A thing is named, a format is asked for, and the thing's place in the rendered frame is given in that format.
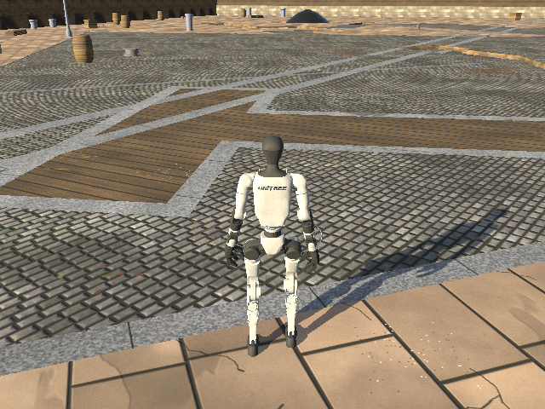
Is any robot left thigh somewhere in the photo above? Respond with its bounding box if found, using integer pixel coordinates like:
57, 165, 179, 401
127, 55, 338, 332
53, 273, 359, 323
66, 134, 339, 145
244, 238, 261, 301

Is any left robot foot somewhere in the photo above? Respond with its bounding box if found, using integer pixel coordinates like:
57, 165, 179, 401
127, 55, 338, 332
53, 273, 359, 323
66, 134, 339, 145
247, 334, 260, 357

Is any right robot hand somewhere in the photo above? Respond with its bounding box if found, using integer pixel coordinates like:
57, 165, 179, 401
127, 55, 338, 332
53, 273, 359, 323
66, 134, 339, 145
300, 249, 319, 274

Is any right robot upper arm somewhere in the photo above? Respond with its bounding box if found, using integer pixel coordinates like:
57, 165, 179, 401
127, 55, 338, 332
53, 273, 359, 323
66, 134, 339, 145
290, 173, 310, 221

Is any robot right forearm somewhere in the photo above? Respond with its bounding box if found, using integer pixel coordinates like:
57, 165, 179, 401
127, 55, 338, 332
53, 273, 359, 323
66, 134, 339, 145
301, 209, 318, 251

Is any left robot upper arm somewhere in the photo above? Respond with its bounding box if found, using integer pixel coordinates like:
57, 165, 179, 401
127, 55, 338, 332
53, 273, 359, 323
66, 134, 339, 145
234, 172, 255, 220

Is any left robot hand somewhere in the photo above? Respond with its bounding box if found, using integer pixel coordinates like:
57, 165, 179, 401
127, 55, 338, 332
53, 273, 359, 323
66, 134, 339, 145
225, 245, 244, 267

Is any robot left forearm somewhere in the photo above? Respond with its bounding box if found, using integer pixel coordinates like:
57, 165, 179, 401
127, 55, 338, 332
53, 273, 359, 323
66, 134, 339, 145
227, 207, 243, 247

